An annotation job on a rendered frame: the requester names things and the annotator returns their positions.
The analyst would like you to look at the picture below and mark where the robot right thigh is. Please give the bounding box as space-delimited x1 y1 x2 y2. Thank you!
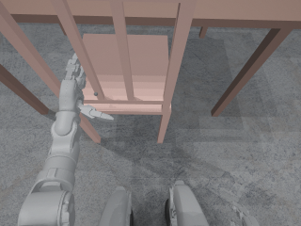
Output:
168 185 209 226

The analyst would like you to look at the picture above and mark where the table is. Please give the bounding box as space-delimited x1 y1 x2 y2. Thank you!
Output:
0 0 301 117

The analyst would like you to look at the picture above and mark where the robot left hand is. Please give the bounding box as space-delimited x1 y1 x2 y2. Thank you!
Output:
58 53 115 122

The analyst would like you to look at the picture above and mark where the left robot forearm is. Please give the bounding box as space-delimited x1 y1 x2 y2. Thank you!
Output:
17 110 82 226

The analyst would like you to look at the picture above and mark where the chair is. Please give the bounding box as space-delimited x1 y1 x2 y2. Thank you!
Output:
0 0 198 144

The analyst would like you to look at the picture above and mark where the right robot shin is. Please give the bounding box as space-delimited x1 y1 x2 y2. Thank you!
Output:
169 180 184 226

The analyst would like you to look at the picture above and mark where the left robot upper arm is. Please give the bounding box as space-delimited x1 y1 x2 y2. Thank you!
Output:
19 190 75 226

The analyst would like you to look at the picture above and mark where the robot right hand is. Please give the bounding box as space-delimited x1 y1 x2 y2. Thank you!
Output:
228 201 260 226

